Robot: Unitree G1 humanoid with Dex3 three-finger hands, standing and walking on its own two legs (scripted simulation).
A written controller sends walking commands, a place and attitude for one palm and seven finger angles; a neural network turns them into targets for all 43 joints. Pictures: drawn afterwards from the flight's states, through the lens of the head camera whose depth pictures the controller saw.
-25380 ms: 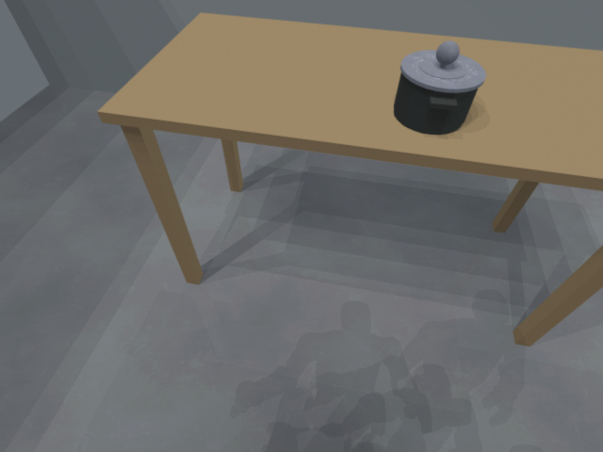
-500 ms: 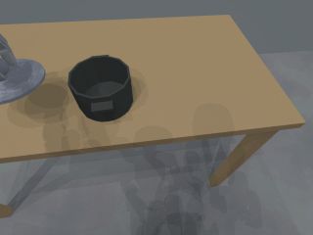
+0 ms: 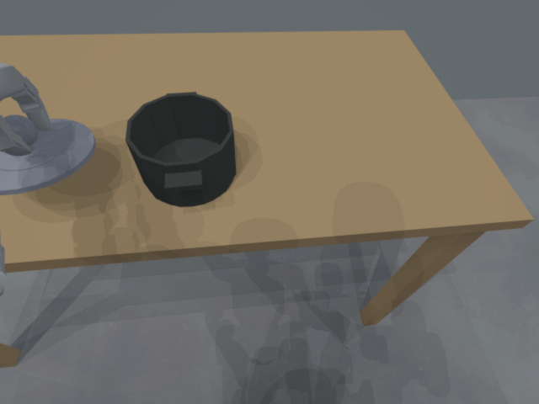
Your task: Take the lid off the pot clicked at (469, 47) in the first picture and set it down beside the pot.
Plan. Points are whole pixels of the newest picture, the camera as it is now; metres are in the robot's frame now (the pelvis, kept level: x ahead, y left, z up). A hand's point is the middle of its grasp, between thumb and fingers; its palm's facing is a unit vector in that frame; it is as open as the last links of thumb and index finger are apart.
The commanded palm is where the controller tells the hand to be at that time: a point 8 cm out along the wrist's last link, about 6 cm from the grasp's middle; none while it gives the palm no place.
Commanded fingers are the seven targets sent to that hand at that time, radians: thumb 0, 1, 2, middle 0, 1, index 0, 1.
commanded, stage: lower the lid onto the table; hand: left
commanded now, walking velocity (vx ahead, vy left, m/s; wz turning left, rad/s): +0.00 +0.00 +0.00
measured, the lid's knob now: (18, 131) +0.48 +0.34 +0.13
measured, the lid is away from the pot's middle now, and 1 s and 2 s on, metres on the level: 0.22 0.24 0.25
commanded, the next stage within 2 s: open the fingers wide in 1.30 s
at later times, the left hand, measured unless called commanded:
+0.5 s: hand (6, 151) +0.45 +0.35 +0.12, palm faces -0.46 -0.20 -0.86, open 7.3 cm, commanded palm +0.49 +0.36 +0.20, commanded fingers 0.00 0.76 0.82 -0.93 -1.06 -0.88 -1.04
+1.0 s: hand (15, 164) +0.45 +0.35 +0.10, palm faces -0.49 -0.20 -0.85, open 7.3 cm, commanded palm +0.50 +0.36 +0.16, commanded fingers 0.00 0.76 0.82 -0.93 -1.06 -0.88 -1.04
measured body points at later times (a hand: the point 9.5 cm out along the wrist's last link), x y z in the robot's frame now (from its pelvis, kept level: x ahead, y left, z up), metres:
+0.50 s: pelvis +0.00 +0.00 -0.01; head +0.07 +0.02 +0.44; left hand +0.47 +0.36 +0.17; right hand +0.00 -0.28 -0.12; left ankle +0.00 +0.07 -0.74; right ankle -0.02 -0.14 -0.74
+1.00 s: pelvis -0.01 +0.02 -0.02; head +0.07 +0.04 +0.43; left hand +0.47 +0.36 +0.14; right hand +0.00 -0.27 -0.12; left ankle +0.00 +0.07 -0.74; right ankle -0.02 -0.14 -0.74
